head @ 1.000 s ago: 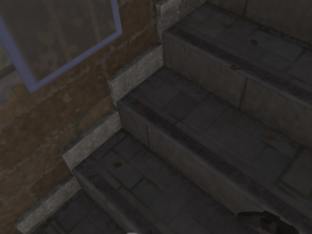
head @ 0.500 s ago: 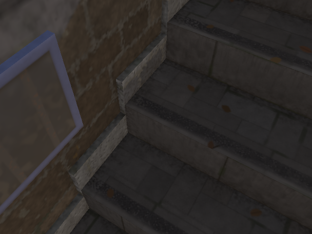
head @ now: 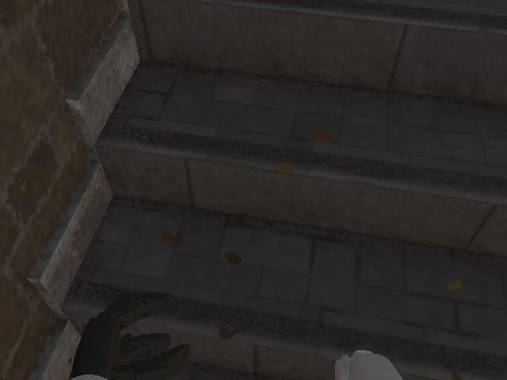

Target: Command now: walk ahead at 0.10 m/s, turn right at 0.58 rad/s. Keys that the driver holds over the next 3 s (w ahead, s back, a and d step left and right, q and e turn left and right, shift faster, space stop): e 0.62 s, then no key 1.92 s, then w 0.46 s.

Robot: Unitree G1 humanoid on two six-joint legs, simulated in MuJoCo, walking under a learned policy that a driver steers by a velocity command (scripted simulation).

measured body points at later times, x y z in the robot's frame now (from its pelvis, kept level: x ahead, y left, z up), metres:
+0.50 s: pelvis +0.13 -0.04 +0.13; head +0.16 -0.06 +0.58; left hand +0.35 +0.15 +0.04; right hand +0.27 -0.28 +0.03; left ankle +0.24 +0.07 -0.51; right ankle +0.15 -0.14 -0.57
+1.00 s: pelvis +0.20 -0.02 +0.15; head +0.21 -0.02 +0.60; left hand +0.43 +0.11 +0.04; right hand +0.18 -0.27 +0.04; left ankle +0.24 +0.06 -0.57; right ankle +0.19 -0.12 -0.57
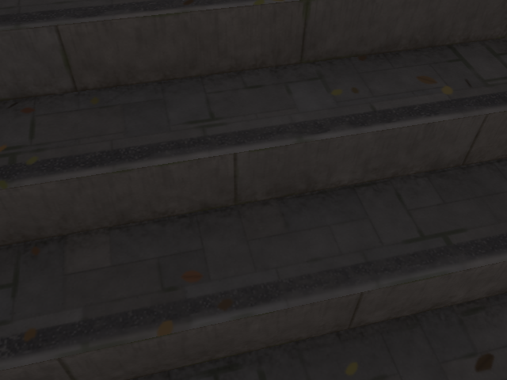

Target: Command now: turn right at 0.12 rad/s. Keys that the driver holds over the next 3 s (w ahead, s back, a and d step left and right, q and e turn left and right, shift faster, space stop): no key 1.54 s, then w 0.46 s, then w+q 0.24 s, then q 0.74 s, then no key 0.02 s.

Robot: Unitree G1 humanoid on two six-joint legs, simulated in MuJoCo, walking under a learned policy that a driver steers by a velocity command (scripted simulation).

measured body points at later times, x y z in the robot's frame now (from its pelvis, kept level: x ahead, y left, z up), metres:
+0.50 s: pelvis +0.03 +0.00 +0.02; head +0.03 +0.00 +0.47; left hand +0.10 +0.21 -0.12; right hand +0.10 -0.22 -0.12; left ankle +0.01 +0.10 -0.73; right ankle +0.04 -0.09 -0.73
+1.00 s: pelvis +0.02 +0.01 +0.02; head +0.03 +0.03 +0.47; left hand +0.05 +0.24 -0.14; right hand +0.04 -0.20 -0.13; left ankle +0.01 +0.10 -0.73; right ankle +0.04 -0.10 -0.73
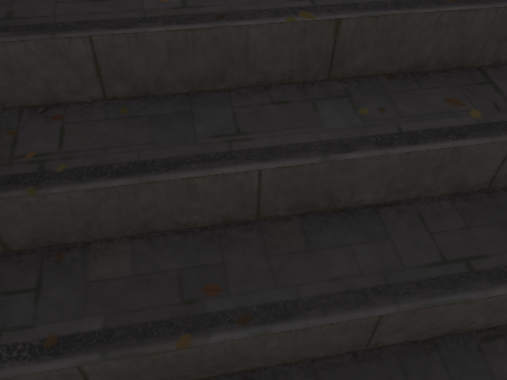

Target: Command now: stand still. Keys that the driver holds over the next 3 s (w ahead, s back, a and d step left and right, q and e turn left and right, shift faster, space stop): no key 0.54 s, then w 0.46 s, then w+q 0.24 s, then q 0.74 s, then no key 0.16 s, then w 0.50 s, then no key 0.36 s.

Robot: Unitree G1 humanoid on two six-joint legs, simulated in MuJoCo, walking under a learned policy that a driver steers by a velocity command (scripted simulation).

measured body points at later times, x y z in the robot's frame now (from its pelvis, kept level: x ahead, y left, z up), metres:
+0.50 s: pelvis +0.00 +0.02 +0.00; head +0.00 +0.05 +0.45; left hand +0.01 +0.24 -0.17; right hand -0.01 -0.18 -0.15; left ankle -0.02 +0.08 -0.75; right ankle +0.01 -0.11 -0.75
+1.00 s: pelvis +0.12 -0.02 +0.00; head +0.14 -0.02 +0.45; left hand +0.34 +0.15 -0.09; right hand -0.03 -0.23 -0.14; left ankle -0.02 +0.08 -0.75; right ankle +0.24 -0.14 -0.47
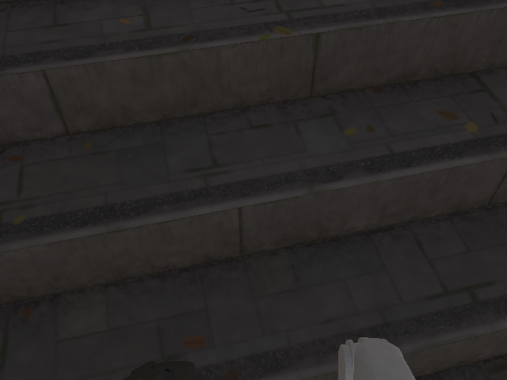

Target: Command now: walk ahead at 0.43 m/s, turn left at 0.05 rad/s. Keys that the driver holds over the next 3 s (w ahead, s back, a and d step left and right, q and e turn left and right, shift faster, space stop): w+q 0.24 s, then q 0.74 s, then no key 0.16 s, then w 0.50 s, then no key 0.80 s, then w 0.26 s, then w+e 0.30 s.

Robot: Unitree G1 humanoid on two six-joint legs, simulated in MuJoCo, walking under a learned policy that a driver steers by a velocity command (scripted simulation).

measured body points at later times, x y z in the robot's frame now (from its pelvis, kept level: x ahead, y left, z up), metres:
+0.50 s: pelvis +0.28 -0.07 +0.18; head +0.33 -0.09 +0.63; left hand +0.15 +0.12 +0.05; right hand +0.54 -0.18 +0.09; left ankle +0.40 +0.05 -0.29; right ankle +0.22 -0.14 -0.57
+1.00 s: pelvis +0.46 -0.06 +0.31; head +0.49 -0.03 +0.76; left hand +0.55 +0.19 +0.21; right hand +0.66 -0.25 +0.20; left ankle +0.45 +0.00 -0.40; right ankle +0.55 -0.18 -0.17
